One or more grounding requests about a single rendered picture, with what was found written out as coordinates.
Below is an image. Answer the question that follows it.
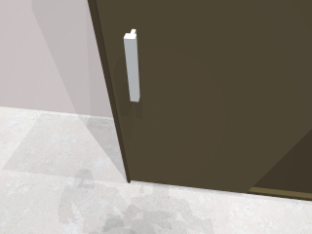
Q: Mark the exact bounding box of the handle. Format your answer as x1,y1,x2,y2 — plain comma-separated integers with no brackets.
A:
124,29,140,102

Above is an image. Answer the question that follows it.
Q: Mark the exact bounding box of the wardrobe door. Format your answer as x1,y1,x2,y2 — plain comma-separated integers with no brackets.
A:
96,0,312,194
253,129,312,194

